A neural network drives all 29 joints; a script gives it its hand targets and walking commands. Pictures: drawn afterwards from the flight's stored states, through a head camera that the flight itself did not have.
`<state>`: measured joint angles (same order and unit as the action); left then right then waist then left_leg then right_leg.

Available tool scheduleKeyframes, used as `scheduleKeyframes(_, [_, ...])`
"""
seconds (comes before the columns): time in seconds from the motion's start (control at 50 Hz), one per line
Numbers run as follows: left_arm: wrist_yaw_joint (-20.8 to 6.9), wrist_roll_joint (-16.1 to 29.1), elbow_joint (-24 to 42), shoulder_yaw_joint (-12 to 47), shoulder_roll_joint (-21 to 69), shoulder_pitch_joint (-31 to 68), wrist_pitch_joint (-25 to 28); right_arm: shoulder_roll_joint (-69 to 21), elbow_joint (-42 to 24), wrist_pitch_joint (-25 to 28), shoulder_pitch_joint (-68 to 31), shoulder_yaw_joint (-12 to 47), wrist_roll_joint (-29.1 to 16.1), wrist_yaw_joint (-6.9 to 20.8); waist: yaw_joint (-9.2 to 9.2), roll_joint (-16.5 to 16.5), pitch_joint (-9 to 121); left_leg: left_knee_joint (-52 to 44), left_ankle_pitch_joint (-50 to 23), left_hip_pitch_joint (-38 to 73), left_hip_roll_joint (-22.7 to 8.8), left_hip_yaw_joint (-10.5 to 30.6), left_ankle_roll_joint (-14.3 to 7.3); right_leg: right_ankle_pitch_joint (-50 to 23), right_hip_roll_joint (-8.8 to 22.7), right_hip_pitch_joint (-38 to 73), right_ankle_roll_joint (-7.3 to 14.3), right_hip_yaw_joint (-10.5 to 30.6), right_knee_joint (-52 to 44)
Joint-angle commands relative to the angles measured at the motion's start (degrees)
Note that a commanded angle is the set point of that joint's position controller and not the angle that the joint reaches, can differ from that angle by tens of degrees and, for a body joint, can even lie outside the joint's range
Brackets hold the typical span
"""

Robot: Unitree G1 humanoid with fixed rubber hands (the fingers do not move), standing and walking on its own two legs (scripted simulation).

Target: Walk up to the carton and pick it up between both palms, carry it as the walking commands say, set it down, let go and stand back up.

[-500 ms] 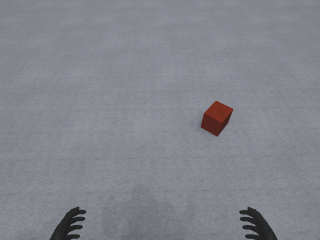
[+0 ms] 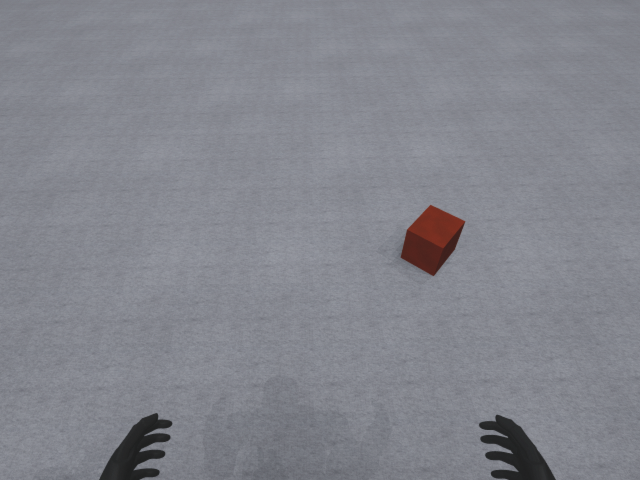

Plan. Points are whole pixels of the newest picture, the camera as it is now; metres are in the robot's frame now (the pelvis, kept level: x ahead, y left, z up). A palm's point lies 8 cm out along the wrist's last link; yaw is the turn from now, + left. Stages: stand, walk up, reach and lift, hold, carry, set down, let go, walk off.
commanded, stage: stand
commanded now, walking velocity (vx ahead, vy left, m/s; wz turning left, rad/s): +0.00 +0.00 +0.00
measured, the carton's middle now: (432, 240) +1.11 -0.44 -0.67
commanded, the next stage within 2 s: walk up in 0.34 s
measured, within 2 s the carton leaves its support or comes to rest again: neither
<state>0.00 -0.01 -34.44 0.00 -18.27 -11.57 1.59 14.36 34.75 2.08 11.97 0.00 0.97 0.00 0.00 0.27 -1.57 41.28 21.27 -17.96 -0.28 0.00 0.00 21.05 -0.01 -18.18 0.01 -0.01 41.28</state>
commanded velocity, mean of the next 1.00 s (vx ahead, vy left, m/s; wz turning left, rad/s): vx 0.25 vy -0.03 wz -0.20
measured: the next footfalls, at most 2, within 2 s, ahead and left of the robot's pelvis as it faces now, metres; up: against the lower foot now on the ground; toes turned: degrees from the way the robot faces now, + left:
right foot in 0.84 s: +0.09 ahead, -0.20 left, +0.00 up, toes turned -10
left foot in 1.24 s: +0.27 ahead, +0.00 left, +0.00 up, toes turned -8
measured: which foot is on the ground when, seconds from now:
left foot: down 0.00-0.82, up 0.84-1.00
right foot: down 0.00-0.56, up 0.58-0.82, down 0.84-1.00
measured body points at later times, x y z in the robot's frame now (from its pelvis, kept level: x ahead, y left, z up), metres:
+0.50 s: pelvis -0.01 +0.00 +0.00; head -0.02 +0.00 +0.45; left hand +0.15 +0.27 -0.07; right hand +0.15 -0.25 -0.08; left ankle +0.01 +0.12 -0.72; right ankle +0.01 -0.12 -0.72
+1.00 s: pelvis +0.06 -0.11 +0.01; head +0.07 -0.13 +0.46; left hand +0.16 +0.14 -0.10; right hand +0.14 -0.37 -0.11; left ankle +0.06 +0.04 -0.65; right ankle +0.05 -0.19 -0.72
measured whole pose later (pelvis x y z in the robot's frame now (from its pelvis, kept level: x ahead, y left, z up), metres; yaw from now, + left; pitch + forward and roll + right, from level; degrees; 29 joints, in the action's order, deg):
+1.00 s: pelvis +0.06 -0.11 +0.01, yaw -9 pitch -1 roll +2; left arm -2.7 0.0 -39.3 0.0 -15.1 -22.3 -0.1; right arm 14.8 37.5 -0.9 15.3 -0.1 1.4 1.9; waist 0.4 0.0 -1.9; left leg 61.4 26.9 -26.2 -1.7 -2.6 4.6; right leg 20.8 0.0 -17.2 2.6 -0.5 38.4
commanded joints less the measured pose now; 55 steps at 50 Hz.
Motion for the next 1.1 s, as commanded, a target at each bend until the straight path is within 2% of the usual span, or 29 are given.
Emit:
scheduleKeyframes(0.0, [0.64, -1.15, -0.04, -4.77, -12.46, 2.64, 2.52, 15.69, -0.16, 1.82, -2.59, -5.48, 0.13, -0.40, 0.01, 0.23, 4.87, -8.05, -14.20, 2.14, -4.80, 5.49, -4.53, -13.84, 5.35, 3.19, 4.55, 5.56, -7.48])
scheduleKeyframes(0.18, [0.55, -1.24, -0.06, -4.70, -12.56, 3.06, 2.62, 15.63, 0.05, 1.86, -2.62, -5.53, 0.07, -0.26, -0.37, 0.58, 4.44, -8.74, -12.04, 1.69, -4.72, 5.61, -4.40, -11.86, 5.53, 2.67, 4.65, 5.94, -8.28])
scheduleKeyframes(0.26, [0.48, -1.13, -0.11, -4.61, -12.25, 2.96, 2.58, 15.86, 0.20, 1.89, -2.99, -5.51, 0.22, -0.21, -0.04, -0.35, 3.41, -9.72, -10.58, 1.08, -5.01, 6.38, -4.55, -10.15, 5.06, 2.13, 4.38, 5.69, -8.51])
scheduleKeyframes(0.5, [0.41, -1.10, -0.39, -4.63, -12.66, 3.18, 2.62, 16.13, 0.97, 1.83, -2.64, -5.53, 0.11, -0.13, -0.26, 0.24, 3.04, -9.83, -10.21, 1.33, -4.88, 6.22, -4.36, -9.45, 5.39, 1.61, 4.51, 6.29, -9.33])
scheduleKeyframes(0.52, [-1.42, 0.52, -0.97, -5.05, -6.52, -1.78, -0.61, 11.01, 0.19, -1.28, 2.10, -2.94, 0.72, 1.41, -1.47, -3.50, 7.87, -16.18, 16.07, 0.73, -6.92, 9.28, -4.55, 15.11, 4.01, 1.25, 2.64, 4.63, -8.64])
scheduleKeyframes(0.54, [-3.78, -1.22, 3.06, -4.32, -6.34, 5.67, -3.10, 16.72, 0.40, -3.06, 5.49, -5.23, 0.40, -0.72, -4.49, -4.42, 0.22, -27.02, 27.87, 14.65, -18.96, 20.58, -5.79, 13.62, -0.39, -24.77, 0.46, 2.06, 1.35])
scheduleKeyframes(0.56, [-4.71, -2.37, 6.18, -4.73, -5.06, 13.01, -4.40, 20.76, 2.05, -3.31, 11.01, -6.88, 0.91, -2.15, -7.57, -12.34, -4.38, -35.59, 33.78, 18.14, -31.49, 34.16, -8.34, 8.97, 2.54, -36.34, -1.13, 0.88, 18.87])
scheduleKeyframes(0.58, [-4.88, -2.54, 6.13, -5.15, -5.16, 15.22, -4.52, 20.30, 2.97, -3.17, 12.61, -7.07, 1.52, -2.62, -7.18, -7.21, -6.11, -35.35, 31.78, 15.27, -32.17, 34.01, -8.79, 7.25, 5.32, -36.51, -1.65, 3.77, 23.43])
scheduleKeyframes(0.6, [-5.12, -2.43, 5.39, -5.06, -5.02, 13.19, -4.10, 19.41, 3.50, -2.61, 11.85, -6.76, 1.59, -2.68, -5.32, -5.75, -5.15, -35.27, 29.03, 13.13, -30.80, 30.53, -8.34, 5.36, 5.34, -33.98, -1.54, 4.37, 24.77])
scheduleKeyframes(0.64, [-5.94, -2.45, 3.95, -4.91, -5.64, 7.09, -3.95, 17.67, 2.44, -1.62, 8.30, -5.92, 1.40, -2.25, -2.40, -9.64, -2.24, -33.84, 26.24, 9.86, -25.37, 20.04, -5.86, 1.58, 4.87, -25.77, -2.01, 3.74, 24.97])
scheduleKeyframes(0.66, [-6.30, -2.05, 3.00, -4.48, -5.60, 5.15, -4.07, 16.98, 2.12, -1.46, 6.25, -5.81, 1.56, -2.00, -1.44, -12.55, -2.75, -33.71, 24.31, 6.77, -22.74, 14.55, -4.53, 0.91, 3.95, -20.83, -2.33, 1.47, 22.35])
scheduleKeyframes(0.7, [-6.33, -1.49, 2.83, -3.49, -4.65, 4.60, -4.32, 16.90, 1.65, -1.51, 3.01, -5.87, 1.61, -1.40, -0.73, -16.49, -5.37, -33.59, 22.05, 1.34, -20.25, 7.84, -2.91, 2.33, 3.07, -12.21, -2.32, -1.52, 14.21])
scheduleKeyframes(0.74, [-5.17, -0.77, 1.43, -2.69, -3.23, 1.09, -3.54, 15.68, 1.14, -1.49, 0.32, -5.25, 1.54, -0.05, 0.35, -18.34, -3.00, -28.95, 16.94, -0.96, -16.45, 1.38, -1.53, 6.03, 1.31, -0.47, -1.69, -4.83, 2.93])
scheduleKeyframes(0.76, [-4.17, -0.69, -0.26, -2.85, -2.95, -2.87, -2.86, 14.82, 1.34, -1.77, 0.01, -4.92, 1.61, 0.65, 1.73, -17.14, 0.42, -24.03, 18.17, -0.39, -14.43, -0.62, -1.93, 5.48, -0.56, 4.66, -1.87, -8.70, -0.68])
scheduleKeyframes(0.78, [-3.33, -0.98, -3.21, -3.19, -3.02, -9.54, -2.15, 13.96, 1.16, -2.10, -0.64, -4.74, 1.64, 1.06, 4.71, -12.70, 4.04, -16.00, 20.39, -0.90, -12.07, -3.22, -1.91, 1.41, -2.30, 10.94, -1.71, -12.20, -5.75])
scheduleKeyframes(0.8, [-2.75, -1.56, -6.64, -4.38, -5.71, -17.71, -1.53, 11.56, 0.61, -2.26, -1.31, -4.50, 2.15, 1.12, 8.38, -2.55, 7.94, -0.69, 20.44, -4.64, -8.34, -6.84, -1.05, 1.04, -0.56, 18.94, -0.54, -8.02, -8.46])
scheduleKeyframes(0.82, [-2.37, -2.61, -7.94, -6.53, -12.00, -24.86, -1.11, 8.65, -2.55, -2.18, -4.52, -3.49, 2.22, 1.53, 11.70, 12.54, 4.61, 20.73, 20.83, -18.76, -3.08, -7.99, 0.47, 14.70, 12.10, 21.94, 3.32, 15.79, -17.45])
scheduleKeyframes(0.84, [-1.45, -1.74, -7.82, -6.48, -17.15, -28.52, -1.29, 6.81, -7.80, -2.18, -9.16, -3.15, 1.59, 1.98, 12.13, 19.10, 0.38, 30.99, 17.65, -31.42, 0.09, -2.38, 2.10, 28.32, 23.97, 17.27, 7.48, 47.61, -35.73])
scheduleKeyframes(0.86, [-1.08, -1.84, -6.19, -5.58, -17.14, -22.36, -1.31, 7.16, -6.43, -2.33, -9.29, -3.41, 1.89, 1.91, 8.33, 12.18, -4.61, 32.16, 12.15, -31.31, -3.53, 1.48, 1.71, 35.95, 25.59, 9.68, 10.08, 52.25, -38.87])
scheduleKeyframes(0.88, [-1.02, -1.65, -5.20, -5.10, -14.22, -17.21, -0.79, 7.64, -4.24, -1.58, -6.79, -3.55, 2.04, 2.15, 5.95, 7.56, -4.13, 30.51, 5.06, -29.27, -4.57, 1.56, 1.71, 28.53, 22.63, 10.50, 10.85, 46.60, -35.88])
scheduleKeyframes(0.9, [-0.86, -1.47, -5.40, -4.95, -11.52, -14.89, -0.06, 7.57, -2.42, -0.86, -5.44, -3.35, 2.08, 2.28, 4.65, 5.49, -1.90, 27.82, 1.18, -26.27, -5.20, 1.57, 2.11, 15.77, 19.24, 12.77, 10.51, 39.47, -32.04])
scheduleKeyframes(0.92, [-0.63, -1.19, -5.91, -4.73, -9.66, -14.08, 0.65, 7.30, -1.01, -0.70, -4.24, -3.14, 2.07, 2.48, 3.77, 5.60, 0.71, 24.92, -0.41, -22.44, -4.60, 1.15, 2.32, 4.99, 16.51, 13.84, 9.29, 34.18, -29.16])
scheduleKeyframes(0.94, [-0.49, -1.06, -6.40, -4.52, -8.58, -14.56, 1.17, 6.82, -0.38, -0.77, -3.79, -2.97, 2.03, 2.66, 3.53, 7.37, 2.30, 22.99, -0.42, -20.27, -3.50, 0.39, 2.72, -2.01, 15.62, 14.26, 8.83, 32.21, -28.30])
scheduleKeyframes(0.96, [-0.29, -1.03, -6.67, -4.46, -8.11, -15.66, 1.36, 6.29, -0.53, -0.84, -4.75, -2.73, 2.04, 2.74, 3.78, 8.32, 2.60, 21.33, -0.74, -20.29, -2.98, 0.05, 2.96, -6.83, 15.51, 15.28, 9.39, 31.44, -27.78])
scheduleKeyframes(1.0, [0.03, -1.24, -7.52, -4.34, -7.06, -17.82, 1.30, 5.21, -1.76, -0.95, -9.13, -2.33, 1.96, 2.82, 4.82, 7.45, 0.92, 16.42, -1.96, -22.50, -3.05, -0.24, 3.57, -12.14, 16.13, 17.14, 11.02, 30.97, -27.43])
scheduleKeyframes(1.04, [0.23, -1.40, -8.35, -4.35, -6.24, -18.07, 0.99, 3.83, -2.02, -0.83, -11.86, -1.68, 1.74, 2.95, 5.31, 7.59, 0.20, 8.54, -3.73, -20.66, -2.44, -1.10, 3.60, -15.25, 14.55, 17.57, 10.87, 27.68, -26.90])
scheduleKeyframes(1.08, [0.21, -1.31, -9.16, -4.50, -6.35, -16.98, 0.61, 3.03, -2.01, -0.80, -12.80, -1.40, 1.32, 2.97, 5.03, 9.28, -0.44, 1.76, -4.39, -17.08, -1.41, -2.98, 3.78, -18.49, 12.85, 16.27, 10.23, 24.62, -26.29])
